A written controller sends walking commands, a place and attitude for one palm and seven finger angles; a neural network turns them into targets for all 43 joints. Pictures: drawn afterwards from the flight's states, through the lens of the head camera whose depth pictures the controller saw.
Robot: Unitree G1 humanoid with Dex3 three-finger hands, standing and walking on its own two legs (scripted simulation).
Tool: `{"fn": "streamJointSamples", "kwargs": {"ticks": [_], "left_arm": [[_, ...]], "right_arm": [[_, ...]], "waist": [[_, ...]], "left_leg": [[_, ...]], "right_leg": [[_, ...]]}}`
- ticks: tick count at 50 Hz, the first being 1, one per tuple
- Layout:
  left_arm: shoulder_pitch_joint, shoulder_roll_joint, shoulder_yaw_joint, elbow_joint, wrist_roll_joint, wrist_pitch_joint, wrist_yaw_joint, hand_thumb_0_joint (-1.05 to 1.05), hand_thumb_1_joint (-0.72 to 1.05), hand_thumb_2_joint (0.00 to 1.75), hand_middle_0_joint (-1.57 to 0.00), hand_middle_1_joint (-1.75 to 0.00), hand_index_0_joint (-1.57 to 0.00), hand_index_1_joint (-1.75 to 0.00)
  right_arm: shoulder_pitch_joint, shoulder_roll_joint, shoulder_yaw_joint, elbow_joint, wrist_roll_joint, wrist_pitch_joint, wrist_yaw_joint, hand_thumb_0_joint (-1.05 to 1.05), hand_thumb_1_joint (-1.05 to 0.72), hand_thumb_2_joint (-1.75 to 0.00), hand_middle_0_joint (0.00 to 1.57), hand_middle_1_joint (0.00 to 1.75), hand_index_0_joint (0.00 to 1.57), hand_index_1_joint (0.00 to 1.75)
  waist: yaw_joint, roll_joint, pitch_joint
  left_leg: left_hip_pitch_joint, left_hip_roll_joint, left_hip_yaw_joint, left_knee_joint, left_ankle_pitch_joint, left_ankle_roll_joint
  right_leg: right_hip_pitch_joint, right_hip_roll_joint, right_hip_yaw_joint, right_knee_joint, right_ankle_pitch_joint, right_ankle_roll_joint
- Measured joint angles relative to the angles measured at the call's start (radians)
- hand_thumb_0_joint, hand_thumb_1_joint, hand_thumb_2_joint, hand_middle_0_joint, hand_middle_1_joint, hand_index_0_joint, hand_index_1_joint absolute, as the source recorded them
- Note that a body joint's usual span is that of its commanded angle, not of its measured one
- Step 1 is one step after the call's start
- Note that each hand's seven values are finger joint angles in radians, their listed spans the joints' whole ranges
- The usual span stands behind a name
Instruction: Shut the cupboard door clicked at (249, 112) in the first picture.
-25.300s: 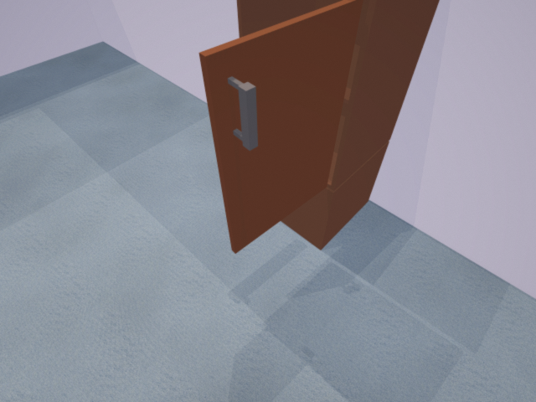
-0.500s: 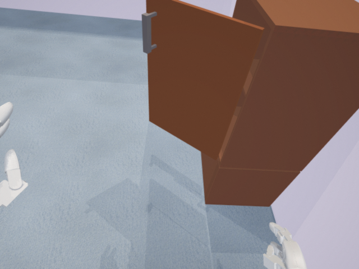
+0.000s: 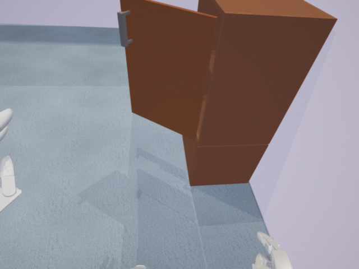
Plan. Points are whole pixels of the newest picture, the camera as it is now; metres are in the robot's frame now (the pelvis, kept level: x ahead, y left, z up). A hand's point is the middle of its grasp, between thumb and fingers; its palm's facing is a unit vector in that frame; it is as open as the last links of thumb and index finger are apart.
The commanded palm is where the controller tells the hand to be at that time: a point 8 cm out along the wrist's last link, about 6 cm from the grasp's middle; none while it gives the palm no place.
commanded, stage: stop stepping back and stand still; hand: left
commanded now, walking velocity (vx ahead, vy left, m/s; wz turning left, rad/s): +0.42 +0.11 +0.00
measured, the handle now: (126, 28) +0.96 +0.27 +0.14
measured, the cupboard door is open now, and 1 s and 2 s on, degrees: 55 55 55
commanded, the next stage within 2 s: let the arm hang, fingers relaxed in 0.92 s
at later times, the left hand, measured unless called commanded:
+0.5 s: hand out of the picture +0.14 +0.28 +0.18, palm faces +0.49 -0.74 -0.45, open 7.4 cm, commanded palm +0.09 +0.32 +0.18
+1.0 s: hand out of the picture +0.16 +0.32 +0.16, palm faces +0.46 -0.78 -0.43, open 7.4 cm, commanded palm none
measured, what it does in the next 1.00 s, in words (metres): steps on the spot: left foot, then left foot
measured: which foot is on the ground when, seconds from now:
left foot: up 0.00-0.08, down 0.10-0.38, up 0.40-0.60, down 0.62-1.00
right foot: down 0.00-1.00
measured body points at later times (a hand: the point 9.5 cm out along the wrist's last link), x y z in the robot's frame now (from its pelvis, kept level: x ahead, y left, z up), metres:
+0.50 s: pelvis -0.03 +0.01 +0.00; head -0.06 +0.01 +0.45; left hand +0.11 +0.32 +0.20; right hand +0.11 -0.21 -0.09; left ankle -0.01 +0.13 -0.69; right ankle -0.06 -0.09 -0.73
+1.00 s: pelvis -0.02 +0.05 +0.00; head -0.03 +0.07 +0.45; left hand +0.13 +0.36 +0.18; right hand +0.16 -0.16 -0.07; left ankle +0.02 +0.16 -0.73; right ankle -0.06 -0.09 -0.73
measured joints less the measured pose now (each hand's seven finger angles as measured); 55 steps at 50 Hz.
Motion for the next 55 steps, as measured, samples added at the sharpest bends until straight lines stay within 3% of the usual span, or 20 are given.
{"fn": "streamJointSamples", "kwargs": {"ticks": [2,5,7,10,13,16,19,23,25,31,36,43,51,53,55], "left_arm": [[-0.003,-0.020,-0.007,0.041,0.014,0.009,0.016,0.01,0.89,0.89,-0.22,-0.30,-0.22,-0.31],[-0.105,-0.084,-0.042,0.148,0.034,0.011,0.036,0.01,0.89,0.89,-0.22,-0.30,-0.22,-0.31],[-0.176,-0.130,-0.057,0.218,0.040,0.015,0.045,0.01,0.89,0.90,-0.22,-0.30,-0.22,-0.31],[-0.178,-0.175,-0.049,0.255,0.040,0.026,0.052,0.01,0.89,0.90,-0.21,-0.30,-0.21,-0.31],[-0.166,-0.165,-0.047,0.238,0.046,0.030,0.053,0.01,0.90,0.90,-0.21,-0.30,-0.21,-0.30],[-0.154,-0.139,-0.048,0.189,0.054,0.020,0.048,0.01,0.90,0.90,-0.21,-0.30,-0.21,-0.30],[-0.124,-0.120,-0.054,0.148,0.054,0.004,0.039,0.01,0.89,0.90,-0.21,-0.30,-0.21,-0.30],[-0.086,-0.111,-0.055,0.143,0.046,-0.022,0.035,0.01,0.89,0.90,-0.21,-0.30,-0.22,-0.31],[-0.097,-0.121,-0.058,0.179,0.048,-0.032,0.037,0.01,0.89,0.90,-0.21,-0.30,-0.22,-0.31],[-0.168,-0.168,-0.079,0.216,0.046,-0.008,0.047,0.01,0.89,0.90,-0.21,-0.30,-0.22,-0.31],[-0.172,-0.157,-0.064,0.188,0.045,0.002,0.036,0.01,0.89,0.90,-0.21,-0.30,-0.21,-0.31],[-0.146,-0.121,-0.044,0.148,0.036,-0.012,0.028,0.01,0.89,0.90,-0.21,-0.30,-0.21,-0.31],[-0.118,-0.122,-0.058,0.150,0.028,0.013,0.021,0.01,0.89,0.90,-0.21,-0.30,-0.21,-0.31],[-0.191,-0.116,-0.123,0.289,0.058,0.016,-0.018,0.01,0.90,0.90,-0.21,-0.30,-0.21,-0.30],[-0.292,-0.131,-0.221,0.524,0.077,0.090,-0.067,0.00,0.90,0.90,-0.20,-0.30,-0.21,-0.30]], "right_arm": [[0.065,-0.035,-0.010,0.011,-0.002,0.003,-0.014,0.01,-0.90,-0.90,0.20,0.30,0.20,0.30],[0.141,-0.103,-0.042,0.043,0.001,-0.006,-0.035,0.01,-0.90,-0.90,0.20,0.30,0.20,0.30],[0.150,-0.120,-0.059,0.090,0.008,-0.002,-0.044,0.01,-0.90,-0.90,0.20,0.30,0.20,0.30],[0.137,-0.118,-0.057,0.100,0.007,-0.005,-0.043,0.01,-0.91,-0.90,0.20,0.29,0.20,0.30],[0.117,-0.074,-0.045,0.077,-0.002,-0.039,-0.041,0.02,-0.91,-0.90,0.19,0.29,0.19,0.30],[0.100,-0.027,-0.021,0.050,-0.011,-0.066,-0.028,0.02,-0.91,-0.90,0.19,0.29,0.19,0.30],[0.085,-0.003,-0.007,0.026,-0.014,-0.064,-0.013,0.01,-0.90,-0.90,0.20,0.30,0.20,0.30],[0.076,-0.007,-0.007,0.036,-0.011,-0.035,0.004,0.01,-0.90,-0.90,0.20,0.30,0.20,0.30],[0.077,-0.023,-0.010,0.044,-0.009,-0.029,0.004,0.01,-0.90,-0.90,0.20,0.30,0.20,0.30],[0.063,-0.086,-0.038,0.044,-0.001,-0.038,-0.014,0.01,-0.90,-0.90,0.20,0.30,0.20,0.30],[0.001,-0.058,-0.042,0.026,0.009,-0.041,-0.024,0.01,-0.90,-0.90,0.20,0.30,0.20,0.30],[-0.034,-0.007,-0.003,-0.029,0.010,-0.053,-0.004,0.01,-0.90,-0.90,0.20,0.30,0.20,0.30],[-0.007,-0.005,0.011,-0.023,0.008,-0.031,-0.010,0.01,-0.90,-0.90,0.20,0.30,0.20,0.30],[-0.010,-0.043,0.000,0.028,0.010,-0.060,0.029,0.01,-0.90,-0.90,0.20,0.30,0.20,0.30],[-0.035,-0.096,-0.005,0.088,0.002,-0.033,0.057,0.01,-0.90,-0.90,0.20,0.30,0.20,0.30]], "waist": [[0.005,0.005,-0.043],[-0.002,0.056,-0.081],[-0.005,0.050,-0.071],[-0.008,0.028,-0.039],[-0.026,0.006,-0.004],[-0.036,-0.003,0.016],[-0.046,0.025,0.018],[-0.007,0.033,-0.003],[0.008,0.034,-0.004],[0.028,0.062,0.037],[0.030,0.016,0.067],[0.007,0.018,0.061],[0.006,0.025,0.045],[0.020,0.051,0.035],[0.031,0.085,0.028]], "left_leg": [[0.069,-0.006,0.014,0.004,-0.025,0.006],[0.202,0.014,0.010,-0.092,-0.065,0.033],[0.218,-0.008,0.009,-0.110,-0.027,0.044],[0.242,-0.024,0.038,-0.130,-0.003,0.052],[0.249,-0.027,0.049,-0.167,0.027,0.055],[0.244,-0.019,0.046,-0.203,0.058,0.048],[0.214,-0.006,0.028,-0.171,-0.005,0.040],[0.125,-0.016,0.021,0.095,-0.119,0.026],[0.112,-0.011,0.033,0.137,-0.112,0.025],[0.242,0.030,0.051,-0.166,0.044,0.046],[0.253,0.007,0.083,-0.156,0.019,0.044],[0.233,0.026,0.081,-0.188,0.040,0.043],[0.236,0.025,0.084,-0.210,0.055,0.048],[0.206,0.020,0.076,-0.186,0.055,0.053],[0.176,0.009,0.075,-0.154,0.050,0.062]], "right_leg": [[0.002,-0.017,0.001,0.013,-0.010,0.008],[-0.005,-0.020,-0.044,0.051,-0.032,0.025],[-0.003,-0.046,-0.061,0.078,-0.046,0.035],[-0.005,-0.068,-0.034,0.097,-0.043,0.038],[-0.039,-0.050,-0.011,0.140,-0.046,0.027],[-0.043,-0.023,-0.034,0.092,-0.047,0.010],[-0.044,-0.004,-0.049,0.048,0.018,-0.015],[-0.041,-0.006,-0.031,0.027,0.042,-0.028],[-0.023,-0.018,-0.028,0.008,0.045,-0.018],[-0.001,-0.032,-0.058,0.065,-0.010,0.022],[-0.004,-0.062,-0.027,0.087,-0.019,0.045],[-0.001,-0.041,-0.027,0.001,0.027,0.044],[0.005,-0.041,-0.026,-0.032,0.049,0.049],[-0.023,-0.047,-0.039,-0.001,0.044,0.050],[-0.060,-0.059,-0.041,0.053,0.022,0.056]]}}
